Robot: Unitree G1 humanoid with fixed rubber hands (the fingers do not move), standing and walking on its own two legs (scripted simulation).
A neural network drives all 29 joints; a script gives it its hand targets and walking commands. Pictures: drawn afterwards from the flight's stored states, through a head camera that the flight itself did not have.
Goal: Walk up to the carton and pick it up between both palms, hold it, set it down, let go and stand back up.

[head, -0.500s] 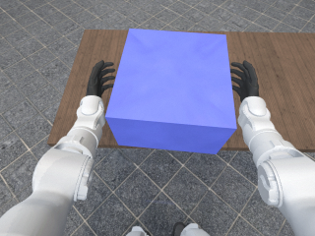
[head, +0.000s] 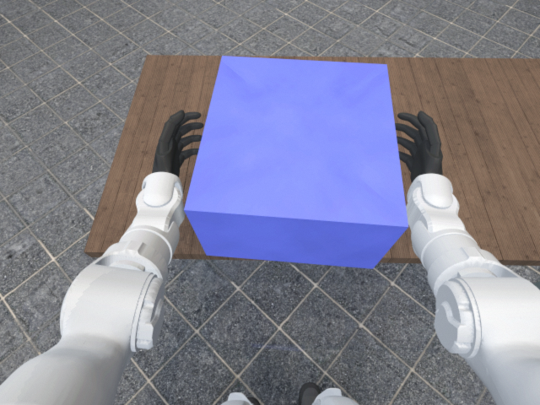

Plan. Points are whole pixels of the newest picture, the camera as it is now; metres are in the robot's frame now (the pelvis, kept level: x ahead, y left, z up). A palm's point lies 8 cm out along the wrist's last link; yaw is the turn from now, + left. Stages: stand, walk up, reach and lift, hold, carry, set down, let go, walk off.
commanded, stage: reach and lift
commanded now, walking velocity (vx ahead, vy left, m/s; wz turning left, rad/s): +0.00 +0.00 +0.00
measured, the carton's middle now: (296, 160) +0.51 -0.02 +0.00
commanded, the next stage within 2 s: none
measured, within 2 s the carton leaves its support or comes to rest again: leaves its support in 1.64 s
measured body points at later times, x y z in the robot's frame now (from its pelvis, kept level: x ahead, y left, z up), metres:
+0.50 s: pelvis +0.04 +0.00 +0.03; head +0.16 -0.01 +0.46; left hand +0.48 +0.17 +0.05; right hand +0.46 -0.21 +0.04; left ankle +0.01 +0.09 -0.70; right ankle +0.04 -0.09 -0.70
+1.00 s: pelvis +0.03 +0.00 +0.03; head +0.15 +0.00 +0.47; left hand +0.47 +0.17 +0.05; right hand +0.45 -0.21 +0.05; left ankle +0.01 +0.09 -0.70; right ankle +0.04 -0.09 -0.70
